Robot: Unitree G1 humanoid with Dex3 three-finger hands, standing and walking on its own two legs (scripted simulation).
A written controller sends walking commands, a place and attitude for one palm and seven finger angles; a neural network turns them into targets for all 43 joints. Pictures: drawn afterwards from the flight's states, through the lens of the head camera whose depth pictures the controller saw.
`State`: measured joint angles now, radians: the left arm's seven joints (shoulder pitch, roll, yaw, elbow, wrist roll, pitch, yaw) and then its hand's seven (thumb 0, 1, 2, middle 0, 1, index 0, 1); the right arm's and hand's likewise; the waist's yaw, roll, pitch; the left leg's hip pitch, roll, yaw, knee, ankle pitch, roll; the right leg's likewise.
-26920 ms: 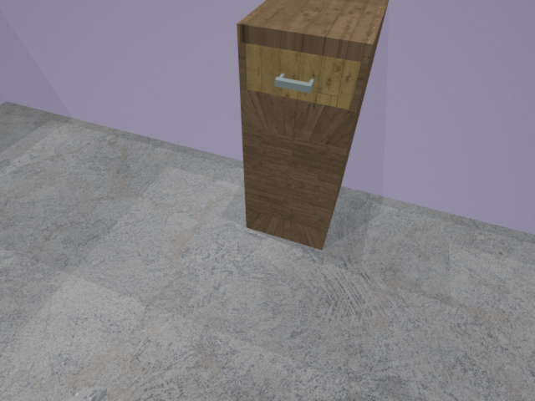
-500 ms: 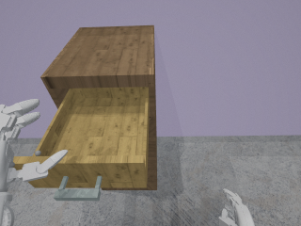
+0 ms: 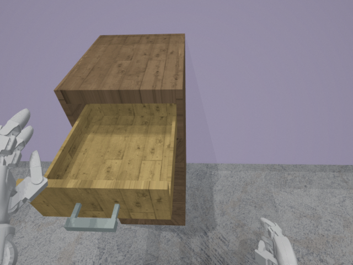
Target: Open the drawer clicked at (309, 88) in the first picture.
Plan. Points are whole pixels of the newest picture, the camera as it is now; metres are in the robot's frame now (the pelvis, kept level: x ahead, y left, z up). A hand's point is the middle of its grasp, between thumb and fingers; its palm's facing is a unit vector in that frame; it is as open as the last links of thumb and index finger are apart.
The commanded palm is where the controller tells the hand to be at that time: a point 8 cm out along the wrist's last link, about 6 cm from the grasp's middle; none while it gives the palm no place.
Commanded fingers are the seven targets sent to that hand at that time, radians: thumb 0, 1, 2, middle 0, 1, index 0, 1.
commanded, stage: step back with the hand held close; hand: left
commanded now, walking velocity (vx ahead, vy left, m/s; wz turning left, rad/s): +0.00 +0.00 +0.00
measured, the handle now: (94, 216) +0.21 +0.22 +0.02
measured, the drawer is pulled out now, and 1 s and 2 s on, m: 0.29 0.29 0.29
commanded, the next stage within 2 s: stop stepping back and stand still in 1.16 s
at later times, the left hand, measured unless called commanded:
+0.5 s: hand (12, 202) +0.15 +0.27 +0.19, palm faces +0.33 -0.79 -0.52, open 7.4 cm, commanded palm +0.08 +0.31 +0.21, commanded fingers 0.00 0.90 0.90 -0.20 -0.30 -0.20 -0.30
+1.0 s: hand out of the picture +0.07 +0.28 +0.21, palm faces +0.47 -0.76 -0.45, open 7.4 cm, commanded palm -0.01 +0.32 +0.21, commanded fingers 0.00 0.90 0.90 -0.20 -0.30 -0.20 -0.30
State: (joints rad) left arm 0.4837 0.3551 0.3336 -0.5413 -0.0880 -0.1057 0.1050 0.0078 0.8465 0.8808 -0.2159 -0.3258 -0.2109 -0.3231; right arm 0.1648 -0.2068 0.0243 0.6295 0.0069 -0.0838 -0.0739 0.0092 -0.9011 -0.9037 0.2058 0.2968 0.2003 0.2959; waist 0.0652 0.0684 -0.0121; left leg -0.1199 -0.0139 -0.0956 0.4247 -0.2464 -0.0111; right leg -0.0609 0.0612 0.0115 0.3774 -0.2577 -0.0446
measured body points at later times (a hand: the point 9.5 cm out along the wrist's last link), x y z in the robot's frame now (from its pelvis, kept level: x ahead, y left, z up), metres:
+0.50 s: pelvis -0.05 +0.03 +0.00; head -0.02 +0.04 +0.44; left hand +0.12 +0.31 +0.22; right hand +0.13 -0.21 -0.08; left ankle -0.01 +0.13 -0.74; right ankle -0.03 -0.09 -0.74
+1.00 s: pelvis -0.12 +0.03 -0.02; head -0.10 +0.07 +0.43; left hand +0.04 +0.32 +0.23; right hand +0.05 -0.19 -0.09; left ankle -0.07 +0.13 -0.74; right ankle -0.10 -0.09 -0.71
